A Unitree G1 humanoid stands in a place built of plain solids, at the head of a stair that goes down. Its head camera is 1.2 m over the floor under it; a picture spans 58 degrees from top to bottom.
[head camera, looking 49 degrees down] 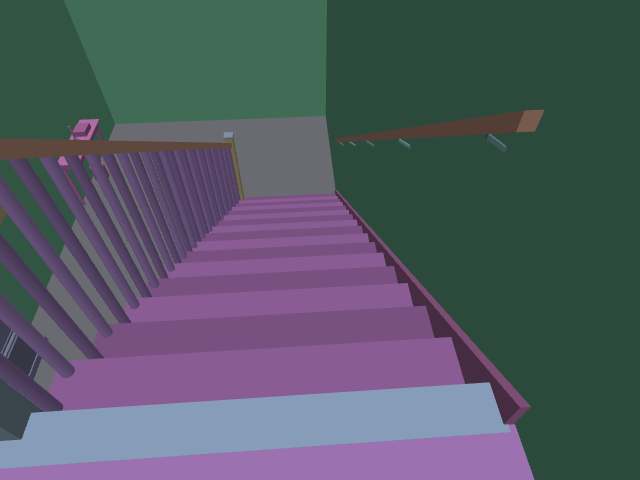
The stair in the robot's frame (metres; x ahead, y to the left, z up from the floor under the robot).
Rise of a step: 0.18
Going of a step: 0.25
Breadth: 1.36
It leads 4 degrees to the left of straight ahead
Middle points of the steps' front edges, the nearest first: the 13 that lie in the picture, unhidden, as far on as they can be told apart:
0.46 0.15 0.00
0.71 0.21 -0.19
0.95 0.23 -0.37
1.20 0.25 -0.56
1.45 0.26 -0.74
1.70 0.28 -0.93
1.94 0.30 -1.11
2.19 0.31 -1.29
2.44 0.33 -1.47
2.69 0.35 -1.66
2.93 0.36 -1.84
3.18 0.38 -2.02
3.43 0.40 -2.21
